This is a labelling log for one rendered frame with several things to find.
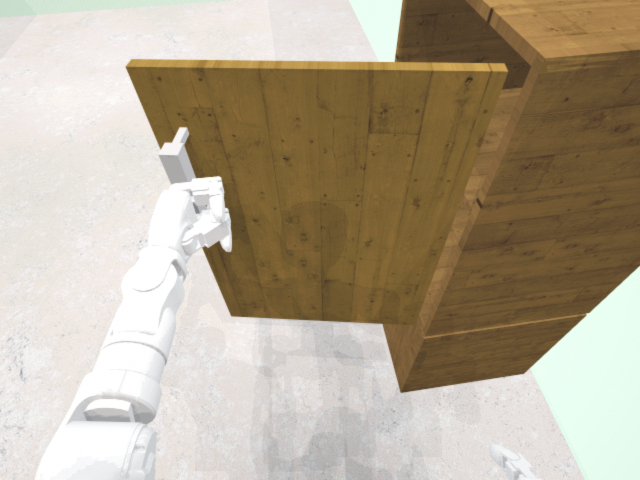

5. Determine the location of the robot left upper arm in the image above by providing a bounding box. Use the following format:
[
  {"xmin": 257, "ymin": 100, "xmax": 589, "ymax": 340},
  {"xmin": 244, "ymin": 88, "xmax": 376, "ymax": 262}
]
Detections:
[{"xmin": 40, "ymin": 421, "xmax": 157, "ymax": 480}]

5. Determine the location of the handle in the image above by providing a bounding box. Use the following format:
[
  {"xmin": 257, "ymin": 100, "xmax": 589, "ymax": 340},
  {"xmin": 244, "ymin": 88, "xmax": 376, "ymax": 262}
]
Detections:
[{"xmin": 158, "ymin": 127, "xmax": 211, "ymax": 214}]

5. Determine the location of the robot left hand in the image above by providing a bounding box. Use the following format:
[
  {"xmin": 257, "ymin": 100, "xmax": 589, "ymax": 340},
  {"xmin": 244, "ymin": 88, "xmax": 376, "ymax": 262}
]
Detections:
[{"xmin": 147, "ymin": 176, "xmax": 232, "ymax": 264}]

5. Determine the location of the robot right hand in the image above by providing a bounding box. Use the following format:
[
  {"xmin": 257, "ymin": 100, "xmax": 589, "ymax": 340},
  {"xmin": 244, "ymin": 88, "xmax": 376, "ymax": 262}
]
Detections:
[{"xmin": 489, "ymin": 444, "xmax": 542, "ymax": 480}]

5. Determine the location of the cupboard door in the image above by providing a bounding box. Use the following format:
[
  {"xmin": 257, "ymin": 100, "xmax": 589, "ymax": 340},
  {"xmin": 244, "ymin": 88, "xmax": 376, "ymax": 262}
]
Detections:
[{"xmin": 126, "ymin": 59, "xmax": 508, "ymax": 325}]

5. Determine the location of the left robot forearm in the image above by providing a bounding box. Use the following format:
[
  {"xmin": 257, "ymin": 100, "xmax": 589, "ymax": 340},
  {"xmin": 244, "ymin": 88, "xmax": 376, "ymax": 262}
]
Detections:
[{"xmin": 34, "ymin": 246, "xmax": 188, "ymax": 480}]

